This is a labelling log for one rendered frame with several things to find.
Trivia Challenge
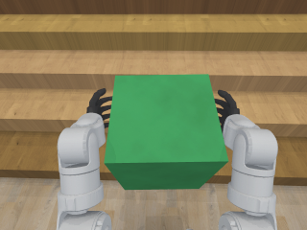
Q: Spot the right robot hand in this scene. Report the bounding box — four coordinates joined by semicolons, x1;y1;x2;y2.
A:
214;90;240;133

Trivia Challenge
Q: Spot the carton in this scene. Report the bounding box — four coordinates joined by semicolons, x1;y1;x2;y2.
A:
104;74;228;190

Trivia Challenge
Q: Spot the right robot upper arm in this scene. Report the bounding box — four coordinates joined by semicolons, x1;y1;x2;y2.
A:
218;211;274;230

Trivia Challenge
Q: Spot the robot right forearm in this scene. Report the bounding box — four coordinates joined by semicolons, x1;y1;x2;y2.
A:
223;114;278;230

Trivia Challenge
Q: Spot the left robot upper arm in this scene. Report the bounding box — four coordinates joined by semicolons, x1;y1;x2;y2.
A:
59;211;112;230

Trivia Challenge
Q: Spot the left robot hand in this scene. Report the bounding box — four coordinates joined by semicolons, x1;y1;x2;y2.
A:
86;88;112;128

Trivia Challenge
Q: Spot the robot left forearm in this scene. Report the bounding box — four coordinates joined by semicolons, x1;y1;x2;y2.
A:
56;112;106;230

